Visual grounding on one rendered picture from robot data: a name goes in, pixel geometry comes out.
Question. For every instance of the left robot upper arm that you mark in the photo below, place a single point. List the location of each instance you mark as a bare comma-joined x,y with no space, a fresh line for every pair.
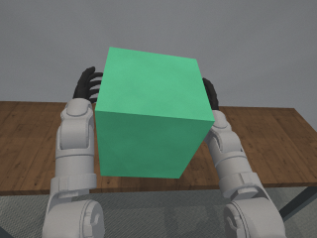
75,219

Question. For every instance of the right robot forearm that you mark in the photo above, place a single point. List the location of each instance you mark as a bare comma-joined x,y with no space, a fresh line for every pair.
236,178

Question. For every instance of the left robot hand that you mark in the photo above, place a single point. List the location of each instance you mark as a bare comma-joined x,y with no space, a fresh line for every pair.
82,89

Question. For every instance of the left robot forearm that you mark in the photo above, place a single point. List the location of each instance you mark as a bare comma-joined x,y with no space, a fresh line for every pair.
74,151

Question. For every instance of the right robot hand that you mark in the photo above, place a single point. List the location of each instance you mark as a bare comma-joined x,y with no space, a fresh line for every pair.
211,94

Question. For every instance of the right robot upper arm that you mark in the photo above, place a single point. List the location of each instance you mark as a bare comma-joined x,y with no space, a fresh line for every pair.
252,218

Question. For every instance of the table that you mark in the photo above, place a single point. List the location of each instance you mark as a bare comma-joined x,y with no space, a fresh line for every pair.
280,145

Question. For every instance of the carton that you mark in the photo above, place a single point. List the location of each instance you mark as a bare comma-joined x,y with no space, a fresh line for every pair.
152,114

